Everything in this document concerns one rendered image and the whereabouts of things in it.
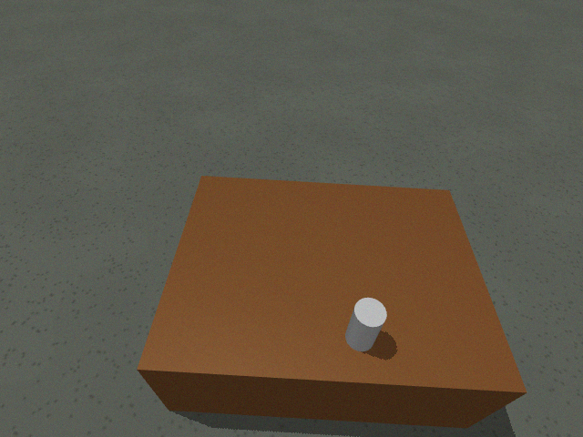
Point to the can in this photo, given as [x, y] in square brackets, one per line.
[365, 324]

